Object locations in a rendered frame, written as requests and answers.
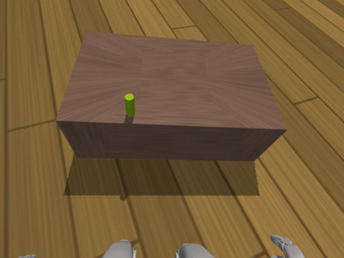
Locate right robot hand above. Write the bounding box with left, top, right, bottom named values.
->
left=270, top=234, right=305, bottom=258

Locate can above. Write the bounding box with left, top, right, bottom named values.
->
left=125, top=94, right=135, bottom=117

